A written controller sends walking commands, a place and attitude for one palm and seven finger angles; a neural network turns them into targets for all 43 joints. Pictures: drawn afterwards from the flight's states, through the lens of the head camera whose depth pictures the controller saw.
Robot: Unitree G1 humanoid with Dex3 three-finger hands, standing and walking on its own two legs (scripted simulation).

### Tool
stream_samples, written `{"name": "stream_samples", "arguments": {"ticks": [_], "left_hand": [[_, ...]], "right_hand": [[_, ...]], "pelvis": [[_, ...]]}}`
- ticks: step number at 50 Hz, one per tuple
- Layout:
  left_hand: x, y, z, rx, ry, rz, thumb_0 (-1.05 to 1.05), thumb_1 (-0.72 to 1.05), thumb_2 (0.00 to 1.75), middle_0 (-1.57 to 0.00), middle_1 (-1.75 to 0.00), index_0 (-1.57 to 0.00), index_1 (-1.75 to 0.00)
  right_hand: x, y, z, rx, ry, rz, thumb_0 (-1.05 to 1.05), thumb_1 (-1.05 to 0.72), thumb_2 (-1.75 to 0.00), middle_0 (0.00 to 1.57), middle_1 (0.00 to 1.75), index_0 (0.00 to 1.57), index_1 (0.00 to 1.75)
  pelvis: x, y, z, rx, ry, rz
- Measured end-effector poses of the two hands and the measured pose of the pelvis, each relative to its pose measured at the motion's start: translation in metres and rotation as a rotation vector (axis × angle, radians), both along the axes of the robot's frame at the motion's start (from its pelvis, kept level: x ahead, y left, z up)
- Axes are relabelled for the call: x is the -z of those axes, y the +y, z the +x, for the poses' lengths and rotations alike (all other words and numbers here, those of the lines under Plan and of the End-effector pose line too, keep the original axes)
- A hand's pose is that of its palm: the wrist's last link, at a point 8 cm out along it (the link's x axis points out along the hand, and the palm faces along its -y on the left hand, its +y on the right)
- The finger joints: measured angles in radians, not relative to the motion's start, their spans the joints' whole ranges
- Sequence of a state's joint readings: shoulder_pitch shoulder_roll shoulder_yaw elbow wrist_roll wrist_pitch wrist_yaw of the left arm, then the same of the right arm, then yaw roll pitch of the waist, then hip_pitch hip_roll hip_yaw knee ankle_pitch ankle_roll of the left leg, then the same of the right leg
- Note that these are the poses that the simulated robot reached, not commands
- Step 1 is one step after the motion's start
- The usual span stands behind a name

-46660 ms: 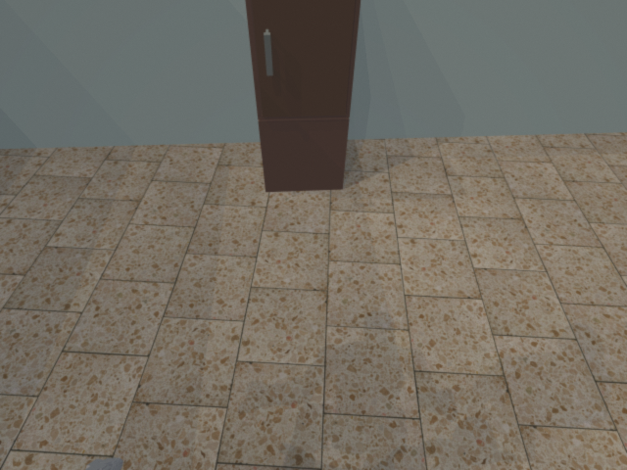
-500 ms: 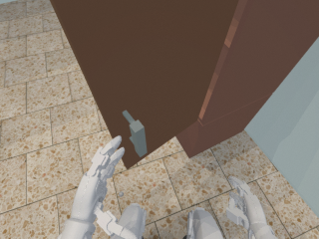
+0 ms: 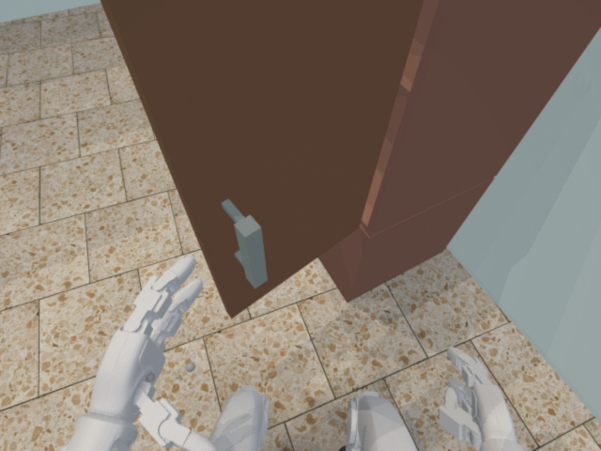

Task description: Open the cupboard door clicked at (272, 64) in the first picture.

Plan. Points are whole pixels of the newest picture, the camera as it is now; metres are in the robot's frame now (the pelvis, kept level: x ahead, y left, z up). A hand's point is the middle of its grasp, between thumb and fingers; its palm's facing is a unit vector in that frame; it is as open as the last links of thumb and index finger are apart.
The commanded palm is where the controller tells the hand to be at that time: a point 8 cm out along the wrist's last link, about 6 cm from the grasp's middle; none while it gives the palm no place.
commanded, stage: draw the hand back to the body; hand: left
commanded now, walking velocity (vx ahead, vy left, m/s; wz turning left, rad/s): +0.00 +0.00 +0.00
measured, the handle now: (244, 245) +0.36 +0.10 +0.06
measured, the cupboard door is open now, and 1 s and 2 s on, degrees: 100 100 100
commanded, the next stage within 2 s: step back with the hand held close in 1.46 s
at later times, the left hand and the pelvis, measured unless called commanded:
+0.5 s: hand (82, 333) +0.21 +0.20 +0.16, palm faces +0.07 -0.97 -0.25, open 15.6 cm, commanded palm +0.18 +0.26 +0.19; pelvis +0.04 +0.01 +0.08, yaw +0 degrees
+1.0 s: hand out of the picture +0.24 +0.26 +0.28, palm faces +0.40 -0.82 -0.40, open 10.0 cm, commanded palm +0.19 +0.31 +0.30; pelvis +0.06 +0.02 +0.13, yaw +0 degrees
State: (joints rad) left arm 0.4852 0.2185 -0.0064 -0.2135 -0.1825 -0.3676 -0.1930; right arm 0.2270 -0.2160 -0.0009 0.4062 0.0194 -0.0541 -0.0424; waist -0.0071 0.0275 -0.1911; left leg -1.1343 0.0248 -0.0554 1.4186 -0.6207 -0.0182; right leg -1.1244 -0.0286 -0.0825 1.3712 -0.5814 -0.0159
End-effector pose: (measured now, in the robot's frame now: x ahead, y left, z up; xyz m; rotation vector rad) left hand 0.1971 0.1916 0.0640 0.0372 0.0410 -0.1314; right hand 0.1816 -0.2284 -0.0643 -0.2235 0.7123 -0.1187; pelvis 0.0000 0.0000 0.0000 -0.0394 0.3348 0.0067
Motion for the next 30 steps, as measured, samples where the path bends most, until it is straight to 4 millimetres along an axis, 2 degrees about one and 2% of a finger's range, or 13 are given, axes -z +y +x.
{"name": "stream_samples", "arguments": {"ticks": [8,20,25,30], "left_hand": [[-0.047,0.023,-0.008,-0.058,0.013,0.023,-0.01,-0.5,0.3,-0.15,-0.3,-0.15,-0.3],[-0.091,0.047,-0.011,-0.055,-0.012,0.031,-0.01,-0.47,0.31,-0.15,-0.3,-0.15,-0.3],[-0.114,0.059,-0.011,-0.217,0.076,0.22,-0.01,-0.37,0.35,-0.16,-0.3,-0.16,-0.3],[-0.132,0.073,-0.016,-0.35,0.134,0.313,-0.01,-0.22,0.42,-0.16,-0.3,-0.16,-0.3]], "right_hand": [[-0.031,0.013,-0.002,0.023,-0.005,0.043,0.01,-0.9,-0.9,0.2,0.3,0.2,0.3],[-0.08,0.014,0.02,0.007,-0.099,0.012,0.01,-0.9,-0.9,0.2,0.3,0.2,0.3],[-0.098,0.019,0.028,0.031,-0.105,0.004,0.01,-0.9,-0.9,0.2,0.3,0.2,0.3],[-0.109,0.028,0.032,0.026,-0.1,0.016,0.01,-0.9,-0.9,0.2,0.3,0.2,0.3]], "pelvis": [[-0.033,0.004,0.01,-0.007,-0.056,-0.003],[-0.063,0.011,0.026,-0.016,-0.131,-0.009],[-0.082,0.014,0.036,-0.004,-0.17,0.001],[-0.099,0.017,0.043,-0.002,-0.217,0.007]]}}
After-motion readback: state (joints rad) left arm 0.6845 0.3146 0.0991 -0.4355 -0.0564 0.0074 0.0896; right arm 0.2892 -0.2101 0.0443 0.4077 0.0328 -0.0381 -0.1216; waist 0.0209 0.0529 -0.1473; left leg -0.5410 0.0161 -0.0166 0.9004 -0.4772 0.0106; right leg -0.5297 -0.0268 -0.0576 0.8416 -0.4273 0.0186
